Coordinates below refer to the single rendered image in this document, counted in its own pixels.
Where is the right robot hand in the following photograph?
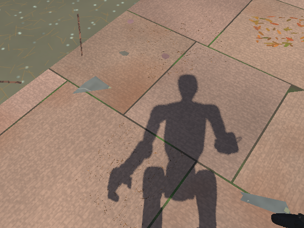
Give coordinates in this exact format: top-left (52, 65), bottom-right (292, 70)
top-left (271, 213), bottom-right (304, 228)

